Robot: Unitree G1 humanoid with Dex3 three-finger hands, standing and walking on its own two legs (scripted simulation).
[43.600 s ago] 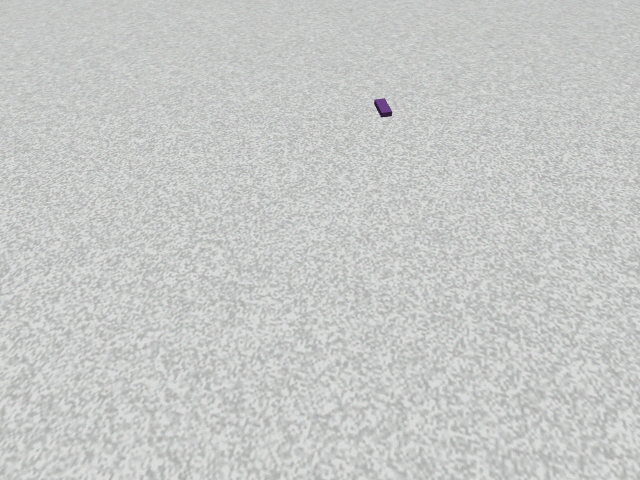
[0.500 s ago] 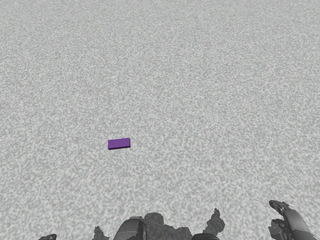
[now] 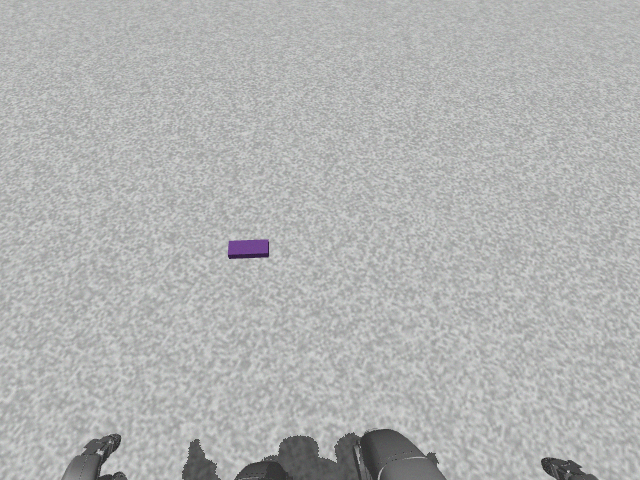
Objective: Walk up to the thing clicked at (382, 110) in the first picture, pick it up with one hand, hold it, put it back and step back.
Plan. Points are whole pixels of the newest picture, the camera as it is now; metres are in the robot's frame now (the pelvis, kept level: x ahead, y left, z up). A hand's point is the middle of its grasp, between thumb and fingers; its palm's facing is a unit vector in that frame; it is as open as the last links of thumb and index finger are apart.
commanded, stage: step back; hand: left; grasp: from above
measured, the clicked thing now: (248, 249) +0.91 +0.25 -0.75
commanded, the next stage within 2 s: stand in 1.36 s
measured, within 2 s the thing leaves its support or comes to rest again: neither
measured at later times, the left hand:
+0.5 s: hand out of the picture -0.09 +0.27 -0.14, palm faces +0.05 -0.90 -0.44, open 7.4 cm
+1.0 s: hand out of the picture -0.09 +0.24 -0.14, palm faces +0.08 -0.92 -0.37, open 7.4 cm
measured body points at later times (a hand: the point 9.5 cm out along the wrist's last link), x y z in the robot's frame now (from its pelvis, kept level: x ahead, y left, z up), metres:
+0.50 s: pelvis -0.15 -0.02 -0.01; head -0.14 -0.03 +0.44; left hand -0.09 +0.31 -0.11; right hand -0.08 -0.34 -0.13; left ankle -0.16 +0.11 -0.73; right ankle -0.11 -0.14 -0.73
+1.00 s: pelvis -0.13 -0.03 +0.00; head -0.12 -0.03 +0.45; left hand -0.10 +0.29 -0.11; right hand -0.06 -0.35 -0.12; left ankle -0.08 +0.12 -0.71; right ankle -0.11 -0.14 -0.73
